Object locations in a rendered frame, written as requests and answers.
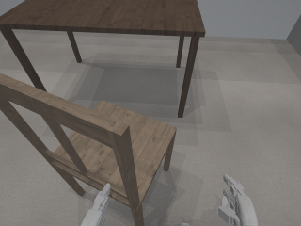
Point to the robot right hand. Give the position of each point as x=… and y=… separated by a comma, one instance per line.
x=241, y=211

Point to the chair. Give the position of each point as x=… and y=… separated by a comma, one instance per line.
x=109, y=144

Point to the robot left hand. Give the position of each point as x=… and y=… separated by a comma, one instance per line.
x=95, y=216

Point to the table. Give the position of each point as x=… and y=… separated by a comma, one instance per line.
x=179, y=18

